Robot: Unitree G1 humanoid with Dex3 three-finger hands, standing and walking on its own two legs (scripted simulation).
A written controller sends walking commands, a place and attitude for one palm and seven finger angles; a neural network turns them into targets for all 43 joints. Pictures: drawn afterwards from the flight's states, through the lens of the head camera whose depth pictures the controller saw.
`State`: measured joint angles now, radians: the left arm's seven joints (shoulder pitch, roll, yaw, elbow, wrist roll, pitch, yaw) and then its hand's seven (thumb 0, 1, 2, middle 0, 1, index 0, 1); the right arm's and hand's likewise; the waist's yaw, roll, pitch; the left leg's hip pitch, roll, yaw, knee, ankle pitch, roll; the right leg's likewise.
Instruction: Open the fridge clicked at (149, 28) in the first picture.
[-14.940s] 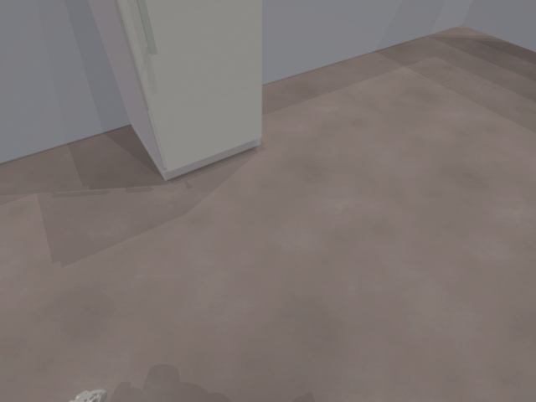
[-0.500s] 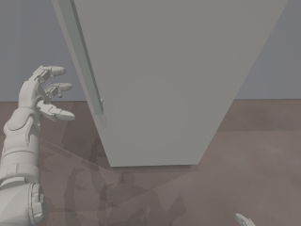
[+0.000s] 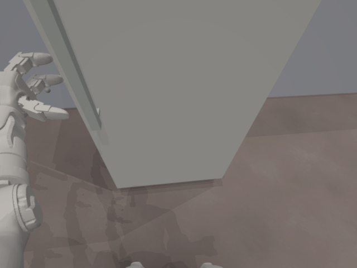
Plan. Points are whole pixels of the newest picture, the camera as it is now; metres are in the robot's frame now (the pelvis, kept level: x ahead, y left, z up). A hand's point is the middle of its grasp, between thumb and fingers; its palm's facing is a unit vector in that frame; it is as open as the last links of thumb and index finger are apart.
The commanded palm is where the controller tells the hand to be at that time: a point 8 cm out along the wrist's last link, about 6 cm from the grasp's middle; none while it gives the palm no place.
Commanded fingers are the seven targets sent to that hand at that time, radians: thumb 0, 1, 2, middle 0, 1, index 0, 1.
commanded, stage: move the hooked fingers beside the handle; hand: left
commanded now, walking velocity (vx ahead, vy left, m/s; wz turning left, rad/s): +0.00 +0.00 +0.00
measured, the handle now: (68, 48) +0.51 +0.21 +0.20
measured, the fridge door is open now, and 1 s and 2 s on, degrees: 0 0 0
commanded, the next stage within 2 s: feel for the door with the fingertips in 0.64 s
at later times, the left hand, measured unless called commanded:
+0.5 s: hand (37, 99) +0.44 +0.28 +0.12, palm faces +0.07 -1.00 +0.05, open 14.0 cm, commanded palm +0.41 +0.33 +0.13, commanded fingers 0.00 -0.50 0.30 -0.30 -1.20 -0.30 -1.20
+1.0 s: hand (57, 97) +0.44 +0.24 +0.13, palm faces +0.05 -1.00 +0.02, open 14.0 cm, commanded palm +0.41 +0.29 +0.13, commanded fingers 0.00 -0.50 0.30 -0.30 -1.20 -0.30 -1.20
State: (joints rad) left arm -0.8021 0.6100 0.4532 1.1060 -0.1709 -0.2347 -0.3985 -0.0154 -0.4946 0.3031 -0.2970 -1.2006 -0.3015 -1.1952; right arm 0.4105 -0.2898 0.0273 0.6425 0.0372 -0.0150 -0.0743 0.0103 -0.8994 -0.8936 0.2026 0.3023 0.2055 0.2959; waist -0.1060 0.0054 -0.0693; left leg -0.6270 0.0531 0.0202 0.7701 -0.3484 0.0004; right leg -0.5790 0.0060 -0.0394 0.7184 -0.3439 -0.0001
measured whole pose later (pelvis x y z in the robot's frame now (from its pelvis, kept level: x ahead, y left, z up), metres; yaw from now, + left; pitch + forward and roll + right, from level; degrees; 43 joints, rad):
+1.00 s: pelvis +0.00 +0.01 +0.00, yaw +1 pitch +10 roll -2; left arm -0.70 0.48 0.37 0.93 -0.19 -0.18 -0.31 -0.02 -0.50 0.30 -0.30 -1.20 -0.30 -1.20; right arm 0.39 -0.27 0.03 0.62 0.04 0.00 -0.05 0.01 -0.90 -0.89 0.20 0.30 0.21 0.30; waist -0.08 0.02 -0.09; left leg -0.60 0.04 0.01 0.78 -0.36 0.01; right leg -0.54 0.00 -0.04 0.72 -0.35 0.01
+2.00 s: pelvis +0.00 +0.01 +0.00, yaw +0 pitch +12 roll -2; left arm -0.79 0.52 0.39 1.06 -0.15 -0.23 -0.29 -0.02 -0.50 0.30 -0.32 -1.22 -0.33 -1.21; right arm 0.41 -0.26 0.03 0.63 0.03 0.00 -0.05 0.01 -0.90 -0.89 0.20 0.30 0.21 0.30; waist -0.11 0.01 -0.09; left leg -0.64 0.05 0.02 0.80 -0.36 0.01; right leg -0.59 0.01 -0.04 0.73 -0.35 0.01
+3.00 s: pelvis +0.00 -0.01 +0.00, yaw +1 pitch +10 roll -1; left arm -0.77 0.40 0.33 1.01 -0.14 -0.23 -0.17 -0.02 -0.50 0.30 -0.30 -1.20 -0.30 -1.20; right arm 0.38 -0.27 0.01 0.65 0.03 0.00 -0.05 0.01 -0.90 -0.89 0.20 0.30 0.20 0.30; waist -0.10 0.02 -0.08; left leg -0.59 0.05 0.01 0.76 -0.35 -0.01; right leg -0.54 0.01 -0.04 0.73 -0.36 -0.01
